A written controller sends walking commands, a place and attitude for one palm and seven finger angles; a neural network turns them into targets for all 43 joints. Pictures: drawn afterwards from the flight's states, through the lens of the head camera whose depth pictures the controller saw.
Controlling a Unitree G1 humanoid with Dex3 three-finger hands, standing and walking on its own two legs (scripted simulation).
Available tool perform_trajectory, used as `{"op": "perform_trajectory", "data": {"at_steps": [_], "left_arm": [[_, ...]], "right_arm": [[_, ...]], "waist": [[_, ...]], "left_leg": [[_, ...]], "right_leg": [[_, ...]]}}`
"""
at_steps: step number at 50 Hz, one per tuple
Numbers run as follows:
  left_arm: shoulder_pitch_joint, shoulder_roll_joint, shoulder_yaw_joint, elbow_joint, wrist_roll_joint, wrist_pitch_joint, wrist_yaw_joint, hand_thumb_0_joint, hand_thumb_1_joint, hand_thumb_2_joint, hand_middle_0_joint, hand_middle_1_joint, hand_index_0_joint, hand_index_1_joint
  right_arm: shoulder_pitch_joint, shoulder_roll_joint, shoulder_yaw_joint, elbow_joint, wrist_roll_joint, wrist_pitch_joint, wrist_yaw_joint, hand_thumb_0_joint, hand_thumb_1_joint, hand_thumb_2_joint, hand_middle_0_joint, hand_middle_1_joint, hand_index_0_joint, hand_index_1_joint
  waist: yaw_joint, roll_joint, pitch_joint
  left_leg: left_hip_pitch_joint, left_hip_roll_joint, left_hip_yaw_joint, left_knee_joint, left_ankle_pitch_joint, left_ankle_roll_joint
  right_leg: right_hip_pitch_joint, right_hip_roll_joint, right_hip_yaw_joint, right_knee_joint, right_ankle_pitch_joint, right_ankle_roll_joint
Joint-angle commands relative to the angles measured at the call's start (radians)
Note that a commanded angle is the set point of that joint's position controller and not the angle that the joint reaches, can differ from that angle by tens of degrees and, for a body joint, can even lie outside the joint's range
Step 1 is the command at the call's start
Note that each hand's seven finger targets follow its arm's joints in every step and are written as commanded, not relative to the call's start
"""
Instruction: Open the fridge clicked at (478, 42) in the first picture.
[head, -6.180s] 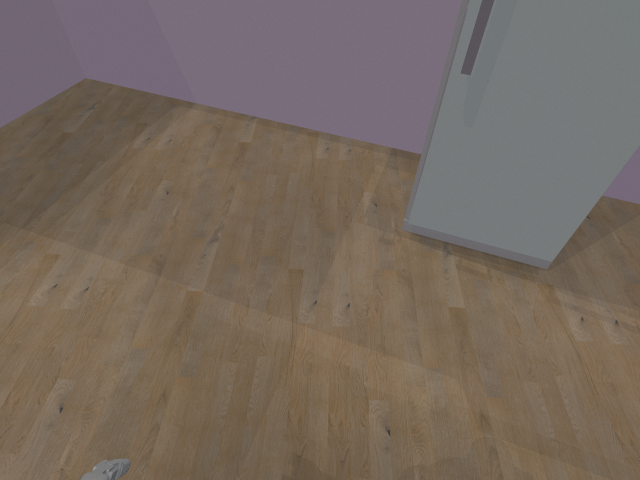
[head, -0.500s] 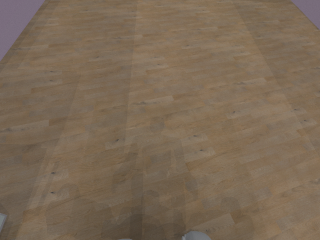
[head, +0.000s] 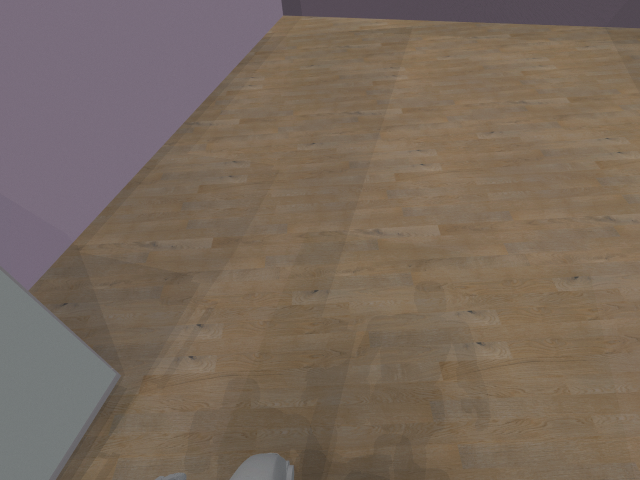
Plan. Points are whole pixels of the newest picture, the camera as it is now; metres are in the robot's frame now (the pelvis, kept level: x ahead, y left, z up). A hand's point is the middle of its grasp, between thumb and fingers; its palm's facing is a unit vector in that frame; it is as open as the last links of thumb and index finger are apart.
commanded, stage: turn to face it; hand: left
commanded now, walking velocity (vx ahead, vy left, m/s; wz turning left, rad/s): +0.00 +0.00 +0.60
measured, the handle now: out of the picture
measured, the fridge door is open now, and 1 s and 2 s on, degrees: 0 0 0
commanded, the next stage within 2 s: take the last steps up to it in 1.98 s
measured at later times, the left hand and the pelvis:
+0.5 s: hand out of the picture -0.05 +0.28 -0.17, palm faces +0.35 -0.90 -0.26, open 7.4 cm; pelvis -0.04 +0.05 +0.00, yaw +18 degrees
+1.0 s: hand out of the picture -0.06 +0.20 -0.14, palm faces +0.57 -0.77 -0.29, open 7.4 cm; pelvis -0.03 -0.01 +0.00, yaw +37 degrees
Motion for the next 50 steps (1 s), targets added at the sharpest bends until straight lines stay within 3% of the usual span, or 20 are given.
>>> {"op": "perform_trajectory", "data": {"at_steps": [1, 9, 12, 13, 14, 15, 16, 19, 21, 26, 31, 35, 36, 37, 38, 39, 41, 43, 46, 50], "left_arm": [[0.027, 0.199, 0.051, -0.067, 0.005, -0.032, 0.013, 0.0, 0.9, 0.9, -0.2, -0.3, -0.2, -0.3], [0.081, 0.268, 0.074, -0.038, 0.019, -0.021, 0.008, 0.0, 0.9, 0.9, -0.2, -0.3, -0.2, -0.3], [0.07, 0.271, 0.079, -0.028, 0.012, -0.013, 0.002, 0.0, 0.9, 0.9, -0.2, -0.3, -0.2, -0.3], [0.067, 0.256, 0.08, -0.031, 0.003, -0.007, 0.0, 0.0, 0.9, 0.9, -0.2, -0.3, -0.2, -0.3], [0.073, 0.204, 0.073, -0.056, -0.006, -0.001, -0.005, 0.0, 0.9, 0.9, -0.2, -0.3, -0.2, -0.3], [-0.002, 0.15, 0.052, -0.101, -0.002, 0.003, -0.009, 0.0, 0.9, 0.9, -0.2, -0.3, -0.2, -0.3], [-0.055, 0.183, 0.051, -0.112, 0.005, 0.013, -0.006, 0.0, 0.9, 0.9, -0.2, -0.3, -0.2, -0.3], [-0.053, 0.183, 0.066, -0.067, 0.003, 0.014, -0.012, 0.0, 0.9, 0.9, -0.2, -0.3, -0.2, -0.3], [-0.003, 0.185, 0.068, -0.047, 0.003, 0.012, -0.02, 0.0, 0.9, 0.9, -0.2, -0.3, -0.2, -0.3], [-0.047, 0.179, 0.063, -0.065, 0.0, 0.011, -0.012, 0.0, 0.9, 0.9, -0.2, -0.3, -0.2, -0.3], [-0.089, 0.163, 0.056, -0.099, -0.006, 0.005, -0.005, 0.0, 0.9, 0.9, -0.2, -0.3, -0.2, -0.3], [0.002, 0.163, 0.058, -0.087, -0.015, -0.007, 0.001, 0.0, 0.9, 0.9, -0.2, -0.3, -0.2, -0.3], [0.033, 0.186, 0.064, -0.082, -0.014, -0.016, 0.004, 0.0, 0.9, 0.9, -0.2, -0.3, -0.2, -0.3], [0.075, 0.249, 0.079, -0.079, -0.002, -0.028, 0.011, 0.0, 0.9, 0.9, -0.2, -0.3, -0.2, -0.3], [0.069, 0.334, 0.092, -0.089, 0.012, -0.03, 0.016, 0.0, 0.9, 0.9, -0.2, -0.3, -0.2, -0.3], [0.051, 0.322, 0.081, -0.101, 0.004, -0.021, 0.018, 0.0, 0.9, 0.9, -0.2, -0.3, -0.2, -0.3], [-0.075, 0.236, 0.068, -0.125, 0.0, -0.024, 0.02, 0.0, 0.9, 0.9, -0.2, -0.3, -0.2, -0.3], [-0.097, 0.194, 0.048, -0.125, 0.0, -0.032, 0.011, 0.0, 0.9, 0.9, -0.2, -0.3, -0.2, -0.3], [-0.019, 0.194, 0.049, -0.098, 0.002, -0.036, 0.012, 0.0, 0.9, 0.9, -0.2, -0.3, -0.2, -0.3], [0.061, 0.224, 0.056, -0.068, 0.008, -0.032, 0.012, 0.0, 0.9, 0.9, -0.2, -0.3, -0.2, -0.3]], "right_arm": [[-0.052, -0.046, 0.0, -0.071, 0.003, -0.016, 0.005, 0.0, -0.9, -0.9, 0.2, 0.3, 0.2, 0.3], [-0.129, -0.026, 0.025, -0.101, 0.016, -0.034, 0.003, 0.0, -0.9, -0.9, 0.2, 0.3, 0.2, 0.3], [-0.048, -0.035, 0.026, -0.085, 0.016, -0.049, -0.003, 0.0, -0.9, -0.9, 0.2, 0.3, 0.2, 0.3], [0.003, -0.072, 0.018, -0.07, 0.014, -0.058, -0.003, 0.0, -0.9, -0.9, 0.2, 0.3, 0.2, 0.3], [0.052, -0.175, -0.007, -0.067, 0.009, -0.069, -0.01, 0.0, -0.9, -0.9, 0.2, 0.3, 0.2, 0.3], [0.103, -0.258, -0.028, -0.054, 0.012, -0.066, -0.019, 0.0, -0.9, -0.9, 0.2, 0.3, 0.2, 0.3], [0.127, -0.25, -0.022, -0.036, 0.011, -0.06, -0.021, 0.0, -0.9, -0.9, 0.2, 0.3, 0.2, 0.3], [-0.024, -0.163, 0.004, -0.065, 0.005, -0.068, -0.04, 0.0, -0.9, -0.9, 0.2, 0.3, 0.2, 0.3], [-0.072, -0.148, 0.011, -0.083, 0.008, -0.073, -0.038, 0.0, -0.9, -0.9, 0.2, 0.3, 0.2, 0.3], [-0.017, -0.151, 0.004, -0.07, 0.007, -0.069, -0.036, 0.0, -0.9, -0.9, 0.2, 0.3, 0.2, 0.3], [0.0, -0.157, -0.005, -0.071, 0.0, -0.06, -0.034, 0.0, -0.9, -0.9, 0.2, 0.3, 0.2, 0.3], [-0.046, -0.151, -0.009, -0.092, 0.003, -0.054, -0.032, 0.0, -0.9, -0.9, 0.2, 0.3, 0.2, 0.3], [-0.056, -0.138, -0.007, -0.097, 0.01, -0.054, -0.029, 0.0, -0.9, -0.9, 0.2, 0.3, 0.2, 0.3], [-0.038, -0.08, 0.0, -0.107, 0.019, -0.055, -0.024, 0.0, -0.9, -0.9, 0.2, 0.3, 0.2, 0.3], [-0.032, -0.027, 0.009, -0.134, 0.017, -0.055, -0.023, 0.0, -0.9, -0.9, 0.2, 0.3, 0.2, 0.3], [-0.051, -0.086, -0.004, -0.132, 0.005, -0.048, -0.023, 0.0, -0.9, -0.9, 0.2, 0.3, 0.2, 0.3], [-0.007, -0.079, -0.011, -0.082, 0.001, -0.03, -0.012, 0.0, -0.9, -0.9, 0.2, 0.3, 0.2, 0.3], [0.016, -0.059, -0.002, -0.054, 0.0, -0.023, 0.0, 0.0, -0.9, -0.9, 0.2, 0.3, 0.2, 0.3], [-0.008, -0.048, 0.003, -0.053, 0.005, -0.02, 0.004, 0.0, -0.9, -0.9, 0.2, 0.3, 0.2, 0.3], [-0.085, -0.038, 0.015, -0.07, 0.006, -0.018, 0.003, 0.0, -0.9, -0.9, 0.2, 0.3, 0.2, 0.3]], "waist": [[0.047, -0.193, 0.016], [0.086, -0.265, -0.051], [0.047, -0.239, -0.118], [0.017, -0.149, -0.147], [-0.014, 0.114, -0.181], [-0.053, 0.293, -0.148], [-0.058, 0.164, -0.137], [-0.003, 0.175, -0.052], [0.026, 0.132, -0.064], [0.0, 0.099, -0.07], [-0.009, 0.133, -0.07], [0.039, 0.132, -0.105], [0.061, 0.087, -0.115], [0.078, -0.089, -0.149], [0.082, -0.354, -0.118], [0.078, -0.242, -0.098], [0.011, -0.213, -0.028], [-0.006, -0.185, 0.002], [0.022, -0.215, -0.003], [0.062, -0.218, -0.01]], "left_leg": [[-0.048, 0.044, 0.025, -0.033, -0.01, -0.022], [0.127, 0.047, 0.102, -0.387, -0.139, 0.001], [0.278, 0.026, 0.132, -0.635, 0.0, 0.02], [0.422, 0.043, 0.097, -0.772, 0.143, 0.032], [0.59, 0.242, -0.175, -0.84, 0.351, 0.115], [0.614, 0.43, -0.388, -0.84, 0.703, 0.234], [0.57, 0.44, -0.306, -0.812, 0.662, 0.274], [0.429, 0.278, -0.217, -0.828, 0.53, 0.225], [0.411, 0.225, -0.172, -0.832, 0.476, 0.205], [0.446, 0.221, -0.249, -0.841, 0.421, 0.229], [0.41, 0.211, -0.351, -0.812, 0.453, 0.246], [0.299, 0.16, -0.377, -0.736, 0.46, 0.209], [0.219, 0.124, -0.363, -0.686, 0.394, 0.171], [0.061, 0.038, -0.266, -0.541, 0.162, 0.102], [-0.098, -0.098, -0.058, -0.293, -0.235, 0.021], [-0.045, -0.038, -0.094, -0.117, -0.258, 0.031], [-0.025, 0.001, -0.087, 0.007, -0.134, 0.027], [-0.026, 0.019, -0.036, 0.058, -0.038, 0.005], [-0.035, 0.028, -0.006, 0.02, -0.014, -0.014], [-0.021, 0.041, 0.036, -0.117, -0.068, -0.023]], "right_leg": [[0.058, -0.24, 0.128, -0.217, 0.123, -0.075], [0.112, -0.318, 0.085, -0.127, 0.321, -0.113], [0.105, -0.295, 0.004, 0.006, 0.361, -0.052], [0.016, -0.268, -0.038, 0.125, 0.298, -0.002], [-0.214, -0.157, -0.081, 0.331, 0.011, 0.075], [-0.429, -0.061, -0.028, 0.513, -0.407, 0.123], [-0.42, -0.079, 0.054, 0.603, -0.354, 0.104], [-0.404, -0.065, 0.114, 0.668, -0.177, 0.11], [-0.359, -0.045, 0.105, 0.648, -0.121, 0.116], [-0.337, -0.012, 0.115, 0.518, -0.134, 0.127], [-0.246, 0.031, 0.122, 0.343, -0.18, 0.113], [-0.019, 0.07, 0.108, 0.066, -0.062, 0.093], [0.1, 0.05, 0.116, -0.073, 0.033, 0.089], [0.266, -0.122, 0.27, -0.204, 0.019, 0.044], [0.267, -0.395, 0.532, -0.25, 0.103, -0.075], [0.108, -0.427, 0.491, -0.243, 0.117, -0.131], [0.017, -0.31, 0.352, -0.247, 0.067, -0.095], [0.019, -0.227, 0.182, -0.199, 0.192, -0.072], [0.082, -0.221, 0.113, -0.187, 0.278, -0.067], [0.153, -0.255, 0.088, -0.161, 0.387, -0.094]]}}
